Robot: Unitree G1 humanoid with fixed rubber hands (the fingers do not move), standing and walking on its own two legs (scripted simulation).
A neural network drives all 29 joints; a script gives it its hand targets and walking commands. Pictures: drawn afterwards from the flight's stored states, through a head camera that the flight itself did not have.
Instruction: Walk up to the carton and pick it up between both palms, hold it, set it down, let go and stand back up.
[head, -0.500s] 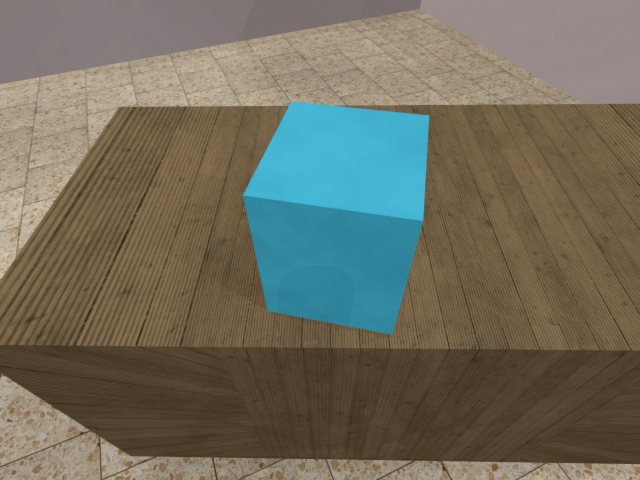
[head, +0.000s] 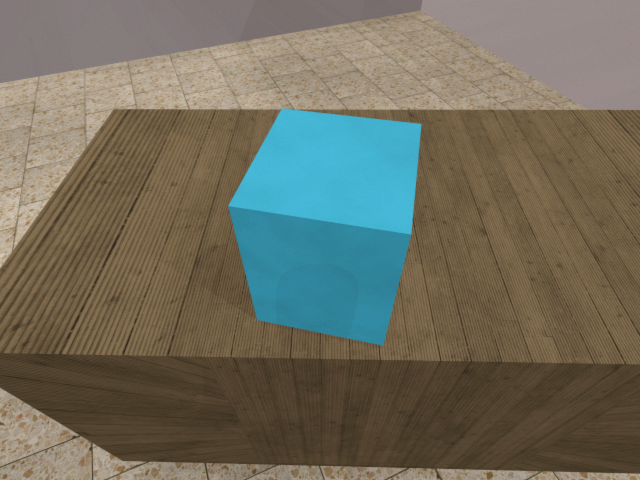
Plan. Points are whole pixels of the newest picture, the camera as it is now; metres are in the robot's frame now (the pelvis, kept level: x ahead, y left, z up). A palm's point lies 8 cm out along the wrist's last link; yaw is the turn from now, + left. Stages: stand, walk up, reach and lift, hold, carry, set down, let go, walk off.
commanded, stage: stand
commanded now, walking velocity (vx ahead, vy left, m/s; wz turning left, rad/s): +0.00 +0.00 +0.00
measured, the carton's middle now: (333, 229) +0.44 -0.01 +0.05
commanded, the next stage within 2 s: none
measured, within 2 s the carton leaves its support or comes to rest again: neither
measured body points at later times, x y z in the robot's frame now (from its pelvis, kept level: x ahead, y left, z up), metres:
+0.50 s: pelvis +0.01 -0.01 +0.00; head +0.03 -0.01 +0.45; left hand +0.09 +0.29 -0.13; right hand +0.08 -0.30 -0.14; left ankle +0.02 +0.13 -0.75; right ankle +0.00 -0.12 -0.75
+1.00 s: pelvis +0.02 -0.01 +0.00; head +0.03 -0.02 +0.45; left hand +0.10 +0.28 -0.13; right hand +0.09 -0.31 -0.14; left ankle +0.02 +0.13 -0.75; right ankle +0.00 -0.12 -0.75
